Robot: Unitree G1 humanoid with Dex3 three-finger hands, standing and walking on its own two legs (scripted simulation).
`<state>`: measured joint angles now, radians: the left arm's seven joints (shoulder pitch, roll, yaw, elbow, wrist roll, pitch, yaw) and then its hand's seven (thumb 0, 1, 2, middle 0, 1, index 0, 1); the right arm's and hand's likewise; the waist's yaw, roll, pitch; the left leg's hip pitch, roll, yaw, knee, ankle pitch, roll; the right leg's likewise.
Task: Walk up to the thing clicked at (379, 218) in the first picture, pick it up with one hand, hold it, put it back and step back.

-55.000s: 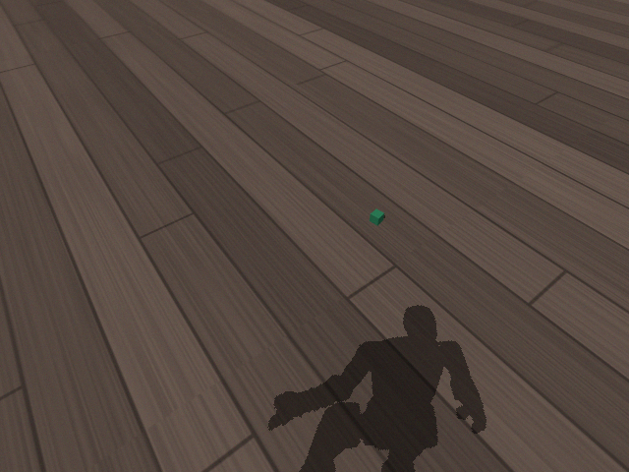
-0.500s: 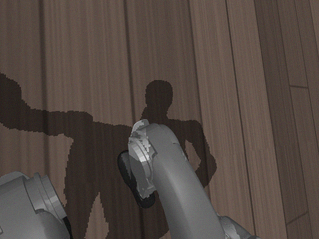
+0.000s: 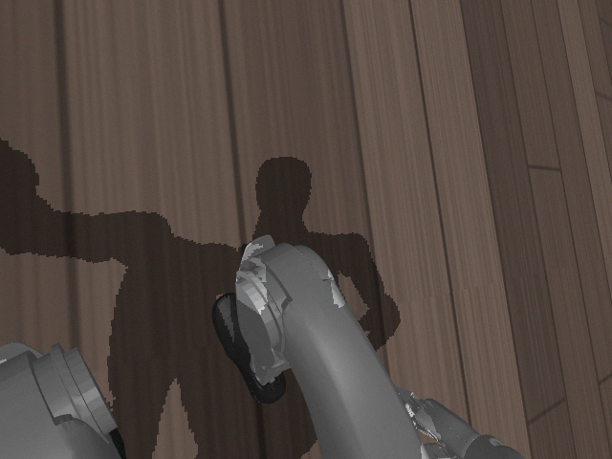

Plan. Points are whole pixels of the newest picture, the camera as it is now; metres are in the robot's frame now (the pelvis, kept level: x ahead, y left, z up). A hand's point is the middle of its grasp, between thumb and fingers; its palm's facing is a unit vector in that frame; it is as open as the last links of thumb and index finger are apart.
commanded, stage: close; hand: left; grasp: from above
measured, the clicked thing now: out of the picture +0.48 +0.25 -0.30
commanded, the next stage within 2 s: none
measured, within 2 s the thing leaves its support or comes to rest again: neither
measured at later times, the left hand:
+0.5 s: hand out of the picture +0.45 +0.23 -0.27, palm faces -0.46 -0.04 -0.88, open 9.1 cm
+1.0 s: hand out of the picture +0.47 +0.25 -0.27, palm faces -0.50 -0.08 -0.86, open 9.7 cm
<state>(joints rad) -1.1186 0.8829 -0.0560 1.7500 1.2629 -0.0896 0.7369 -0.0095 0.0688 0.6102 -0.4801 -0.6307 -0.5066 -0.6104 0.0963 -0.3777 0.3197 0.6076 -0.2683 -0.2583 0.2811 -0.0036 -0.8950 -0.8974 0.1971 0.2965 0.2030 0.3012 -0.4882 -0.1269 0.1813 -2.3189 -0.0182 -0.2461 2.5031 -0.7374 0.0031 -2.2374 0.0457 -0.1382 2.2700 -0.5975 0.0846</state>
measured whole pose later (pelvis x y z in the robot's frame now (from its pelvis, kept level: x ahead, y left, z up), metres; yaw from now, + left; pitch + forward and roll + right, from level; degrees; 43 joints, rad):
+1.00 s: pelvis +0.00 +0.00 -0.01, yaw +1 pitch +29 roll -15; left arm -1.10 0.91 -0.02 1.68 1.26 -0.19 0.56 0.00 0.16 0.52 -0.55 -0.58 -0.59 -0.54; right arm 0.14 -0.37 0.33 0.56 -0.25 -0.20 0.26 0.00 -0.90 -0.90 0.20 0.30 0.20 0.30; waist -0.45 -0.10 0.23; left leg -2.31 -0.03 -0.25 2.53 -0.74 -0.01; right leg -2.23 0.04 -0.14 2.30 -0.60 0.08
